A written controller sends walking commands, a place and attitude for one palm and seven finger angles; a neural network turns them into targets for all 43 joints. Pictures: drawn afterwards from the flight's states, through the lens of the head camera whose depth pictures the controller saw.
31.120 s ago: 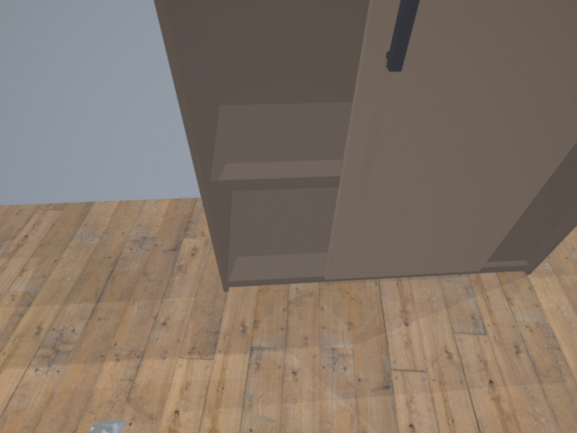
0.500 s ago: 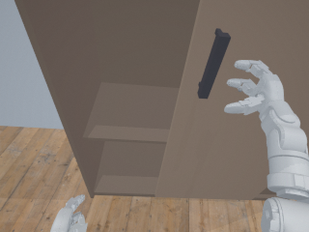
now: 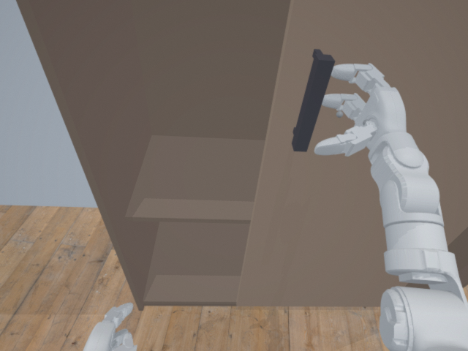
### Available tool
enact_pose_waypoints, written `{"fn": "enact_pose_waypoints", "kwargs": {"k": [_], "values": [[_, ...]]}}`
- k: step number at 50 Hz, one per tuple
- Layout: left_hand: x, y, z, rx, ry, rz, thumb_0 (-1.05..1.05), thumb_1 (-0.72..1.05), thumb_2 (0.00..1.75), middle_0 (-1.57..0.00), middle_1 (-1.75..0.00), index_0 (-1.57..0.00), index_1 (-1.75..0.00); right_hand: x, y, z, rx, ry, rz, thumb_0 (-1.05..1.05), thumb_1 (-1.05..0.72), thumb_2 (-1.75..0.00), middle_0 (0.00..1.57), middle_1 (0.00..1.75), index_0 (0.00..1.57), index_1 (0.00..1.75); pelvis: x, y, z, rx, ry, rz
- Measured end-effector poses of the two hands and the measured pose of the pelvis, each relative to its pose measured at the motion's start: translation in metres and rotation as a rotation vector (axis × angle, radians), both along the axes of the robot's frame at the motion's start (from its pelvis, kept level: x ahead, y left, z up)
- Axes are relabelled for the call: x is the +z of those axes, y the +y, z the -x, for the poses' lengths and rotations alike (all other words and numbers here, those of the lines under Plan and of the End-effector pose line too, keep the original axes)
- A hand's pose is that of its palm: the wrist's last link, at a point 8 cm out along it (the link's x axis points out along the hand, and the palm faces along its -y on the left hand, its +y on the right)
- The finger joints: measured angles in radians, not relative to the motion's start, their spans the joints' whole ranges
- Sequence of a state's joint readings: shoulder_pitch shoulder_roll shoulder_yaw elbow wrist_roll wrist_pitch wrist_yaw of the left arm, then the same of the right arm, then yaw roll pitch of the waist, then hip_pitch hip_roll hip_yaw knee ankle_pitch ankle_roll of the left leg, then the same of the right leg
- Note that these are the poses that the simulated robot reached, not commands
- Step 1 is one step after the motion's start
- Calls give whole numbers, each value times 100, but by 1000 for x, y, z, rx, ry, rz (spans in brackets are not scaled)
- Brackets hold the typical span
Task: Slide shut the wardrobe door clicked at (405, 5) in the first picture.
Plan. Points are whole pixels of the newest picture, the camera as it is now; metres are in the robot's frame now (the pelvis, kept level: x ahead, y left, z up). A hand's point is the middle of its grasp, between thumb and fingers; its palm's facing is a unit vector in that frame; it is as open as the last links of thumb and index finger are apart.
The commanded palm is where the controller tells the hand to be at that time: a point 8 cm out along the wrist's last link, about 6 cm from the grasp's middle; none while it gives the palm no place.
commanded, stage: feel for the door with the fingertips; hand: right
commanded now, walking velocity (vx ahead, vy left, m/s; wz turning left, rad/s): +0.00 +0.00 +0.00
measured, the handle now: (308, 102) +0.48 -0.08 +0.24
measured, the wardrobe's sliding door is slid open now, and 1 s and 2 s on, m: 0.39 0.39 0.39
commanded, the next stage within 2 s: slide the fingers in behind the handle in 0.70 s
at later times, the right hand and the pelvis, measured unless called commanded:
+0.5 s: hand (328, 116) +0.43 -0.10 +0.24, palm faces -0.08 +1.00 -0.01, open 14.0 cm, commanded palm +0.41 -0.17 +0.23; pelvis +0.00 +0.01 +0.00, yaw +0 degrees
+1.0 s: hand (336, 114) +0.43 -0.12 +0.24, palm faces -0.06 +1.00 -0.03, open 13.9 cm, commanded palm +0.42 -0.17 +0.23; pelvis +0.00 +0.00 +0.00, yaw +0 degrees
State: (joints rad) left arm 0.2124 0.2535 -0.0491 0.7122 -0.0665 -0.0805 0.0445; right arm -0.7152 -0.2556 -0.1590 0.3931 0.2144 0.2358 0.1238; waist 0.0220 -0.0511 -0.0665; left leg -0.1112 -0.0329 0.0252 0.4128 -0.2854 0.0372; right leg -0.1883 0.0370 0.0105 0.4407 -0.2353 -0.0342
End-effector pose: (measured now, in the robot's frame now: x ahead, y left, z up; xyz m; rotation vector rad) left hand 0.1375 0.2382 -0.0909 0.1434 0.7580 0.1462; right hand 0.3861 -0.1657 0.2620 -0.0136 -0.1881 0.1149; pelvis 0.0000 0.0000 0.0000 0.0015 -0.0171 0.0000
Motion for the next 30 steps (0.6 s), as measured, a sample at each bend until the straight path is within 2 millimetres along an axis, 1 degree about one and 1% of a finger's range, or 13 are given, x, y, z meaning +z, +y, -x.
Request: {"fn": "enact_pose_waypoints", "kwargs": {"k": [2, 5, 7, 9, 11, 14, 18, 20, 24, 26, 30], "values": [[-1, -1, 1, 12, 3, 16, 1, 91, 90, -20, -30, -21, -30, -5, 2, -7, -23, 76, 13, -1, 50, -30, 30, 120, 31, 120, 0, 0, 0, 7, 1, 0], [-4, -2, 4, 25, 12, 33, 1, 91, 90, -20, -30, -21, -30, -21, 0, -10, -50, 176, 21, -1, 50, -30, 30, 120, 30, 120, 1, 0, 1, 13, 4, 0], [-5, -1, 6, 25, 21, 34, 1, 91, 90, -20, -30, -21, -30, -30, -2, -8, -62, 194, 14, -1, 50, -30, 30, 120, 30, 120, 1, 1, 2, 13, 3, 1], [-6, -1, 8, 20, 31, 27, 1, 91, 90, -20, -30, -21, -30, -33, -4, -5, -72, 172, 2, -1, 50, -30, 30, 120, 30, 120, 1, 2, 2, 12, 2, 3], [-5, 1, 9, 10, 41, 16, 1, 91, 90, -20, -30, -20, -30, -30, -7, -2, -80, 125, -3, -1, 50, -30, 30, 120, 30, 120, 1, 4, 3, 7, -1, 3], [-4, 4, 10, 0, 51, -1, 1, 91, 90, -20, -30, -21, -30, -18, -10, -2, -91, 59, 3, -1, 50, -30, 30, 120, 30, 120, 1, 7, 4, 2, -3, 3], [-4, 9, 10, 8, 54, -8, 1, 91, 90, -20, -30, -21, -30, -5, -9, -8, -87, 61, 40, -1, 50, -30, 30, 120, 30, 120, 1, 7, 4, -4, -1, -1], [-6, 11, 10, 15, 56, -8, 1, 91, 90, -20, -30, -21, -30, -6, -4, -14, -71, 102, 49, -1, 50, -30, 30, 120, 30, 120, 1, 7, 4, -8, 3, -2], [-8, 15, 13, 32, 62, -10, 1, 91, 90, -20, -30, -21, -30, -16, 5, -24, -40, 181, 9, -1, 50, -30, 30, 120, 30, 120, 1, 6, 3, -5, 15, 0], [-8, 16, 15, 40, 61, -11, 1, 91, 90, -20, -30, -20, -30, -20, 7, -28, -42, 181, -9, -1, 50, -30, 30, 120, 30, 120, 1, 6, 2, 0, 19, 1], [-7, 17, 22, 53, 63, -8, 1, 91, 90, -20, -30, -20, -30, -20, 3, -30, -59, 125, -9, -1, 50, -30, 32, 121, 30, 120, 2, 8, -1, 14, 20, 4]]}}
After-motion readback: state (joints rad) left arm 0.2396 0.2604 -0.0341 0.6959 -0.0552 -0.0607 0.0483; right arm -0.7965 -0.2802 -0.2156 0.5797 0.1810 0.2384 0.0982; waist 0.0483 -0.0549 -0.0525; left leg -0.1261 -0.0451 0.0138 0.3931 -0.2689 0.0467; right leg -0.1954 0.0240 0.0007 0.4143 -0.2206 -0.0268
